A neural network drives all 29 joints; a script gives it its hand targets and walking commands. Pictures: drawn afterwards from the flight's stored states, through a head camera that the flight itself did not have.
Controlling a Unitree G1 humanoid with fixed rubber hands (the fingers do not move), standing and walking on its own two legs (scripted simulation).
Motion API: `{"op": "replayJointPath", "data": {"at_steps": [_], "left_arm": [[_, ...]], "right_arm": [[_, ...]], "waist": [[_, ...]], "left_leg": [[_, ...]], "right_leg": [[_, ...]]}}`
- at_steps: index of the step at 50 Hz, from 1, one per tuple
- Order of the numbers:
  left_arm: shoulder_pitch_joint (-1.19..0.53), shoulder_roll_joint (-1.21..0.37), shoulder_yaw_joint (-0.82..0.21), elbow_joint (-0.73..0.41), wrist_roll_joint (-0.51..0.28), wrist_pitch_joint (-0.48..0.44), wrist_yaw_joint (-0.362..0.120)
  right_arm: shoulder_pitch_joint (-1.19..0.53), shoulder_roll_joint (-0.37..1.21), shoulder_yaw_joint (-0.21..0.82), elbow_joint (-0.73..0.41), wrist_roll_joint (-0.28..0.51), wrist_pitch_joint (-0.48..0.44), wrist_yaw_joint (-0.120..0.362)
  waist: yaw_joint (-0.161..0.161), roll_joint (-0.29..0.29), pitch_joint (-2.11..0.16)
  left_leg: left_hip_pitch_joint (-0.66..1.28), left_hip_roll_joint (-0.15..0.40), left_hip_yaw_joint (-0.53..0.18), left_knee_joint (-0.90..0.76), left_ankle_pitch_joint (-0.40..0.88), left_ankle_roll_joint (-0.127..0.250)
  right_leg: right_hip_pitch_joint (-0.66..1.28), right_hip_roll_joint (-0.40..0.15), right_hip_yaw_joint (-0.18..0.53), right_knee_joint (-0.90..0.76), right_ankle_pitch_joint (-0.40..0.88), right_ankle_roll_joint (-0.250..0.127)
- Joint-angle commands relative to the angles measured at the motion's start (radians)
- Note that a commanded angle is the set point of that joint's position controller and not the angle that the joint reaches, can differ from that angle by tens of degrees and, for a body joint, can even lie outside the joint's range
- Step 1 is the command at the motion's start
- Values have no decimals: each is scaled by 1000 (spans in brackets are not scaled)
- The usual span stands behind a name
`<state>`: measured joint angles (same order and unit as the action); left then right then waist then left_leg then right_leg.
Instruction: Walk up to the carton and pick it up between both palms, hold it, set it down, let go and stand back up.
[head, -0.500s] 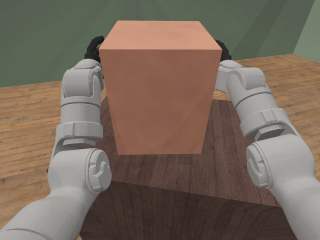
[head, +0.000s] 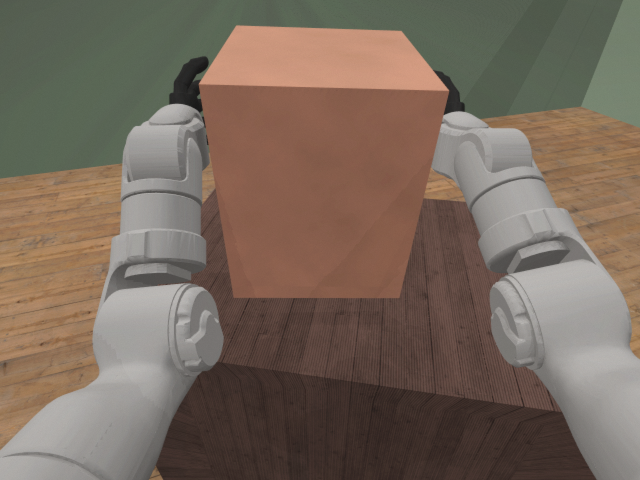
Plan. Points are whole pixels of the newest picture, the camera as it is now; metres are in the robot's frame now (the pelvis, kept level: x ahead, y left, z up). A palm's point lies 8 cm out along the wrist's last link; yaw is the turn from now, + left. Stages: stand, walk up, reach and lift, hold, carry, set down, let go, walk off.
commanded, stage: set down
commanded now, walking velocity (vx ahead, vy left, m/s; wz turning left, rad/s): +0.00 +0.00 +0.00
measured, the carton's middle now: (318, 162) +0.39 +0.00 +0.27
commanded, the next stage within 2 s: none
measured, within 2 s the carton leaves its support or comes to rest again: neither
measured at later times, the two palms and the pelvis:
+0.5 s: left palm (215, 164) +0.41 +0.13 +0.26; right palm (436, 182) +0.41 -0.16 +0.23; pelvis +0.01 -0.01 +0.00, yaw +1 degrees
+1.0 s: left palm (232, 180) +0.42 +0.11 +0.24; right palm (446, 193) +0.41 -0.18 +0.21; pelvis +0.01 -0.01 +0.00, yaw +1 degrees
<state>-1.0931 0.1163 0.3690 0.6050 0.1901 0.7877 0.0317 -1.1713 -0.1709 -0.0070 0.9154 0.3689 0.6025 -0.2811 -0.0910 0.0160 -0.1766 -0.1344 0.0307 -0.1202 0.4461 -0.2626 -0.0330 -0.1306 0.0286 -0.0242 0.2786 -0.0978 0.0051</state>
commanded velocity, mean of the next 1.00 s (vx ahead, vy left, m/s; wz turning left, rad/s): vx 0.00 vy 0.00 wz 0.00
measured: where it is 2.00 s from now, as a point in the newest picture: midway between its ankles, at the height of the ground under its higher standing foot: outside the picture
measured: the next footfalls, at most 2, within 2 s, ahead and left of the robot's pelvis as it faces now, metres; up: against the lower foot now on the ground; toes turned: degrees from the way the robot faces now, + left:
none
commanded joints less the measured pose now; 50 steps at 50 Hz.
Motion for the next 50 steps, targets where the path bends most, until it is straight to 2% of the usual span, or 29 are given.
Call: {"op": "replayJointPath", "data": {"at_steps": [1,4,7,12,14,17,18,20,21,24,26,27,30,33,37,39,42,45,48,50], "left_arm": [[-792,-676,-262,-24,-126,-179,-124],[-728,-624,-196,79,-63,-222,-136],[-651,-593,-172,109,-23,-251,-143],[-601,-623,-207,42,-16,-284,-131],[-604,-646,-242,1,-31,-296,-122],[-648,-696,-330,-83,-82,-317,-106],[-668,-710,-355,-104,-93,-323,-99],[-687,-724,-390,-134,-116,-339,-84],[-689,-747,-414,-148,-120,-344,-77],[-633,-762,-433,-124,-126,-329,-64],[-606,-760,-439,-121,-120,-322,-58],[-589,-751,-425,-104,-110,-315,-58],[-558,-741,-404,-96,-94,-310,-55],[-545,-723,-392,-94,-87,-313,-51],[-512,-705,-348,-47,-52,-311,-52],[-515,-708,-349,-57,-51,-317,-49],[-506,-726,-354,-40,-55,-322,-45],[-532,-725,-344,-48,-53,-337,-35],[-581,-755,-392,-83,-79,-360,-17],[-594,-769,-403,-66,-85,-373,-3]], "right_arm": [[-868,648,53,-230,61,-146,159],[-805,582,-42,-90,-36,-219,187],[-759,543,-72,-48,-102,-285,204],[-759,569,-6,-109,-119,-377,217],[-795,597,47,-188,-102,-411,219],[-850,640,116,-304,-73,-445,209],[-863,646,128,-328,-66,-451,207],[-875,668,163,-382,-58,-458,204],[-874,676,164,-397,-59,-461,202],[-861,654,164,-411,-58,-456,199],[-814,635,149,-374,-69,-446,201],[-789,621,134,-333,-77,-437,202],[-723,592,98,-256,-99,-428,214],[-715,586,85,-245,-108,-432,224],[-665,568,34,-148,-143,-430,240],[-665,567,33,-135,-146,-441,252],[-737,581,54,-213,-145,-465,258],[-740,603,76,-190,-137,-466,265],[-759,607,70,-202,-136,-483,274],[-769,605,52,-196,-144,-491,280]], "waist": [[-25,63,-297],[-33,69,-213],[-30,53,-203],[-14,13,-237],[-1,3,-271],[-14,8,-370],[-15,23,-389],[-18,7,-442],[-23,30,-442],[-23,29,-439],[-36,43,-414],[-40,32,-390],[-40,31,-373],[-35,22,-386],[-31,22,-283],[-25,24,-283],[-6,8,-318],[9,-6,-307],[1,30,-374],[1,40,-385]], "left_leg": [[-49,-86,62,-127,183,-53],[-44,-81,70,-167,120,-45],[9,-79,84,-168,185,-46],[104,-84,97,-122,410,-50],[118,-87,97,-102,476,-45],[148,-92,93,-64,537,-50],[149,-92,91,-58,540,-53],[141,-97,87,-50,516,-45],[143,-95,81,-48,510,-50],[151,-90,77,-45,472,-50],[144,-87,75,-52,433,-51],[146,-86,76,-58,411,-50],[148,-80,75,-71,398,-57],[158,-82,76,-69,407,-58],[129,-80,82,-93,368,-55],[138,-76,80,-89,408,-61],[133,-78,82,-76,437,-56],[107,-79,85,-84,414,-44],[130,-74,81,-72,427,-59],[138,-71,80,-71,401,-62]], "right_leg": [[247,53,-10,-17,59,7],[256,41,-25,-30,6,3],[281,39,-38,-36,38,4],[316,53,-61,-36,161,19],[323,56,-66,-32,209,22],[343,56,-62,-17,284,31],[337,56,-61,-12,292,31],[337,51,-59,-3,303,39],[323,49,-59,0,305,37],[288,51,-57,-4,278,35],[265,47,-56,-5,254,32],[259,46,-58,-10,232,33],[247,47,-63,-8,214,30],[244,50,-69,-9,226,34],[240,45,-71,-14,203,34],[240,49,-78,-6,236,32],[252,52,-76,-6,282,35],[268,48,-69,6,303,41],[236,50,-74,10,302,34],[201,51,-76,0,259,27]]}}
